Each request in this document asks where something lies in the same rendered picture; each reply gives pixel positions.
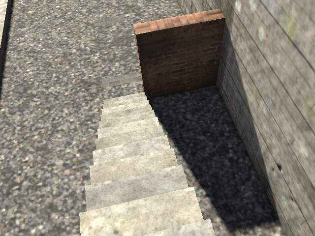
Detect stairs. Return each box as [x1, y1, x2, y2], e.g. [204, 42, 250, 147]
[79, 92, 216, 236]

